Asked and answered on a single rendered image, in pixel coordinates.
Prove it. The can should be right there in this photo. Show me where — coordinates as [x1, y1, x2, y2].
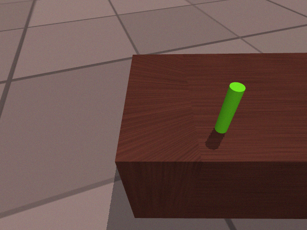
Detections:
[215, 82, 246, 133]

